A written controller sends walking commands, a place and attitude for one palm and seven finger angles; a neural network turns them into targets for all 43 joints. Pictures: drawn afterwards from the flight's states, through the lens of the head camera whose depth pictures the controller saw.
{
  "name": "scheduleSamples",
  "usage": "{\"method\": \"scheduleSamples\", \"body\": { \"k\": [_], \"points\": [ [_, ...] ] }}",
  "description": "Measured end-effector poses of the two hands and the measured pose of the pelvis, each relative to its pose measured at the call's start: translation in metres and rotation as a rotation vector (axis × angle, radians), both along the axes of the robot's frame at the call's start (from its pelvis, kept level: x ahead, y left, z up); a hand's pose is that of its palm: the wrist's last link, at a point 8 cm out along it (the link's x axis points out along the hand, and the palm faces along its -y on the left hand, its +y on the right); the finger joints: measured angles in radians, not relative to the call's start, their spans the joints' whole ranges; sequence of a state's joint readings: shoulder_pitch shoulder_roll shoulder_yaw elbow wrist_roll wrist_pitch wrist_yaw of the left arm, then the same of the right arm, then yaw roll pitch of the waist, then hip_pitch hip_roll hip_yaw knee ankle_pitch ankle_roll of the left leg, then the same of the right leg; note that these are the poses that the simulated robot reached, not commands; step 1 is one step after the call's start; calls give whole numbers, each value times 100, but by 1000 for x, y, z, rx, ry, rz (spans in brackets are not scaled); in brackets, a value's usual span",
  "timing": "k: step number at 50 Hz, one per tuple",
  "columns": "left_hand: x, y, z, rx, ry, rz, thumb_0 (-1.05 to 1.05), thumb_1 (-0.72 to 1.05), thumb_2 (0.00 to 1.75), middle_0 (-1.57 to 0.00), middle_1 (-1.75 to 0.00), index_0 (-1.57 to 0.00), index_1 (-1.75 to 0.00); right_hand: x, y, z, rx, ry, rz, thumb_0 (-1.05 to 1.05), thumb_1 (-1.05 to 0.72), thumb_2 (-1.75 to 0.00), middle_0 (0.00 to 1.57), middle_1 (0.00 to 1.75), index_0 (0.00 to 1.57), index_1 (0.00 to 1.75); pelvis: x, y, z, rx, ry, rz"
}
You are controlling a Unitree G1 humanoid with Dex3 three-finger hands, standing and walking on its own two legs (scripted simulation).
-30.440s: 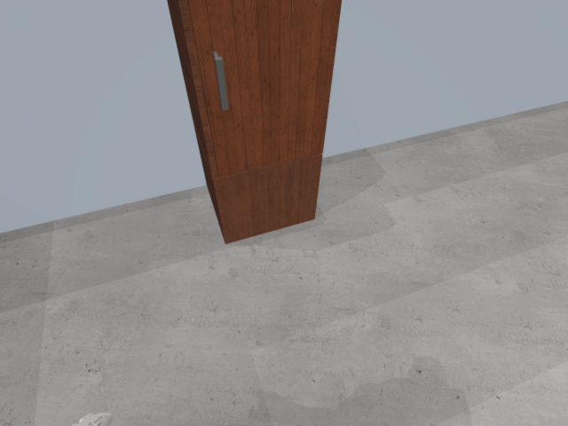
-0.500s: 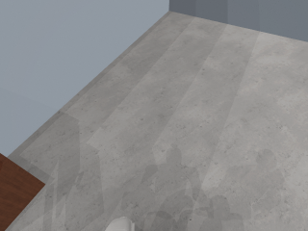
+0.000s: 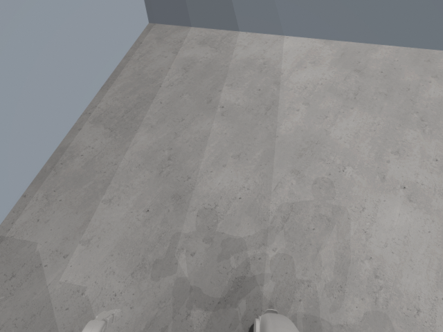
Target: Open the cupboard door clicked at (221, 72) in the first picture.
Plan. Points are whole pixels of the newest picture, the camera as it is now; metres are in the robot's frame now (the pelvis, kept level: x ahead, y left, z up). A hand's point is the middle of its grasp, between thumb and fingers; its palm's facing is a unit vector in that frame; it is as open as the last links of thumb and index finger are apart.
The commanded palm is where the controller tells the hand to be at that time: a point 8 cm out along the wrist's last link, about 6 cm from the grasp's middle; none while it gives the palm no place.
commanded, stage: walk to a spot facing it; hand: left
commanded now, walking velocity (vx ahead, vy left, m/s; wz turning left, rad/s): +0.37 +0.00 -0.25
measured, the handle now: out of the picture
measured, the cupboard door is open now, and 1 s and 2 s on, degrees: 44 44 44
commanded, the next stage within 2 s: turn to face it in 0.58 s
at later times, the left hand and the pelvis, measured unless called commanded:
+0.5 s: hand (156, 290) +0.23 +0.16 -0.19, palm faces +0.00 -0.99 -0.17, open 7.3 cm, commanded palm none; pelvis +0.25 -0.02 -0.02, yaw -4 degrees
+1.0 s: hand (194, 183) +0.50 +0.10 -0.16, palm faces +0.06 -0.97 -0.22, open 7.2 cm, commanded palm none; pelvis +0.42 -0.09 +0.00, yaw +2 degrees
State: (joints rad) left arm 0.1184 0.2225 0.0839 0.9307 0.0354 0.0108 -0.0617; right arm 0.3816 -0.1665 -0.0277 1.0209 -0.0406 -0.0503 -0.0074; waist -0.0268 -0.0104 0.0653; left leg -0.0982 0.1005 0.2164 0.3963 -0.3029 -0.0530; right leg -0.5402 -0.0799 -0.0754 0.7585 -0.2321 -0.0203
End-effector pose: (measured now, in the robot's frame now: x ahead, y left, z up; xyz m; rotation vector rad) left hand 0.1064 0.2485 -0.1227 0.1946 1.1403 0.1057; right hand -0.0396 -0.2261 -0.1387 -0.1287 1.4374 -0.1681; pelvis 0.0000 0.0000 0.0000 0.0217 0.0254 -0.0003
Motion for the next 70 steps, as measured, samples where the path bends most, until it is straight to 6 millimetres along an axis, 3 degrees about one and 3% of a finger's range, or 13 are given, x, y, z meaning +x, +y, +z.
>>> {"method": "scheduleSamples", "body": {
  "k": [4,7,12,16,25,29,34,40,43,47,52,60,70],
  "points": [
    [82,-24,-2,33,-95,-77,0,92,90,-20,-30,-19,-30,-10,-14,-18,31,126,-74,1,-90,-90,20,30,20,30,43,-21,-17,16,-6,-18],
    [109,-41,-3,34,-120,-71,0,92,90,-20,-30,-20,-30,12,-27,-21,32,162,-95,1,-91,-90,20,30,20,30,66,-30,-17,6,-26,-28],
    [107,-62,-5,-2,2,-38,0,92,90,-20,-30,-20,-30,105,-45,-5,-3,20,-92,1,-91,-90,20,30,19,30,110,-39,0,-4,-23,-40],
    [109,-53,-7,5,71,16,-2,96,89,-21,-30,-20,-30,187,-49,4,-9,-107,-58,1,-91,-90,20,30,19,30,148,-42,5,-14,-15,-47],
    [119,-37,-41,-35,289,73,-1,93,90,-21,-30,-20,-30,356,-36,0,-46,-329,27,1,-91,-90,20,30,19,30,245,-23,-17,-38,-35,-77],
    [163,-38,-38,-32,294,42,0,92,90,-20,-30,-20,-30,371,-33,0,-45,-310,-8,0,-91,-90,20,30,20,30,277,-25,-13,-8,-37,-98],
    [250,-56,-19,-36,177,1,1,92,90,-20,-30,-20,-30,358,-39,-1,-25,-167,-65,0,-93,-90,20,30,20,30,317,-34,0,0,-27,-119],
    [344,-78,-14,28,65,-62,1,94,90,-20,-30,-20,-30,344,-57,-21,31,4,-139,1,-92,-90,20,30,20,30,368,-67,-11,26,-35,-109],
    [371,-92,-14,36,29,-40,0,93,90,-20,-30,-20,-30,353,-68,-28,49,85,-124,1,-92,-90,20,30,20,30,388,-79,-15,10,-36,-70],
    [383,-107,-10,15,25,26,0,93,90,-20,-30,-20,-30,396,-83,-15,34,86,-78,1,-91,-90,20,30,19,30,409,-88,-5,5,-33,-11],
    [387,-103,-13,3,44,105,-1,95,90,-21,-30,-20,-30,477,-92,-1,6,-19,18,1,-91,-90,20,30,19,30,433,-92,1,4,-21,54],
    [376,-81,-48,-37,123,209,0,93,90,-21,-30,-20,-30,606,-87,1,-68,-235,193,1,-91,-90,20,30,19,30,462,-76,-21,-27,-22,138],
    [400,-76,-14,21,53,295,0,92,90,-20,-30,-20,-30,664,-95,11,-57,-258,314,1,-91,-90,20,30,20,30,479,-93,-5,-35,11,238]
  ]
}}
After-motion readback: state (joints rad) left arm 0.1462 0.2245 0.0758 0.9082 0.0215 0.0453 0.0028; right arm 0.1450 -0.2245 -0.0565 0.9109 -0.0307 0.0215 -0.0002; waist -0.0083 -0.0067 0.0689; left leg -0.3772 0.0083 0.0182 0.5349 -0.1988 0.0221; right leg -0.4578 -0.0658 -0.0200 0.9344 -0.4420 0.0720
